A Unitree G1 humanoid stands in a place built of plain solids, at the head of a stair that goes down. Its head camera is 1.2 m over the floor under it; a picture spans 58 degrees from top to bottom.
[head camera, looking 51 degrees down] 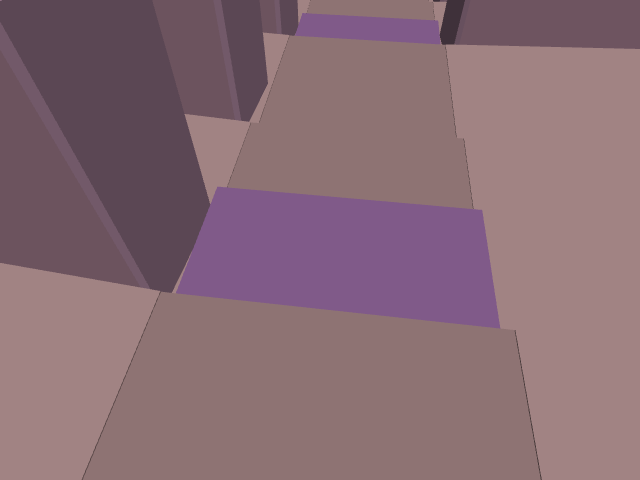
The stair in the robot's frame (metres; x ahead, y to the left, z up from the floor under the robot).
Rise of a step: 0.10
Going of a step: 0.60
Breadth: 1.12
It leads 7 degrees to the right of straight ahead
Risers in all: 3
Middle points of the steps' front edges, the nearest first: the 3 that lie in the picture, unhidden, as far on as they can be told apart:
0.69 -0.04 0.00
1.29 -0.11 -0.10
1.89 -0.19 -0.21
